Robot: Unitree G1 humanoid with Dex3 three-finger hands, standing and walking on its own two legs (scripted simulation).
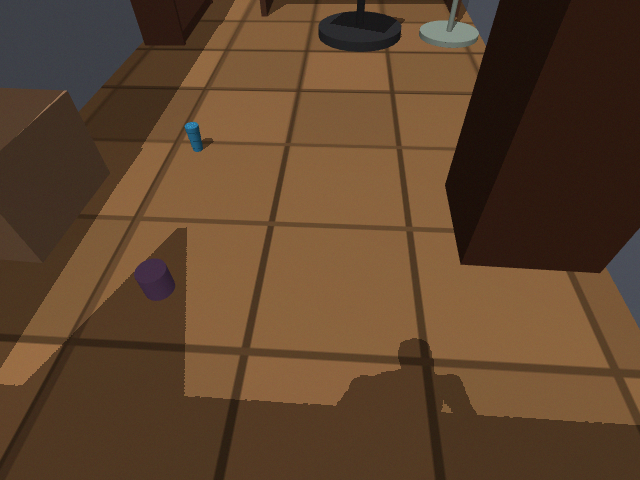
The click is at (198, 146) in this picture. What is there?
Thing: tapered cup
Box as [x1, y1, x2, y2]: [185, 122, 202, 151]
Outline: 189,122 185,124 185,129 193,149 195,151 199,151 202,149 202,144 198,130 198,125 195,122
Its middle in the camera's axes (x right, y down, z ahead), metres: -0.67 -0.54 +2.09
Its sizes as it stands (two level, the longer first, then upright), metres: 0.071 0.071 0.148
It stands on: the floor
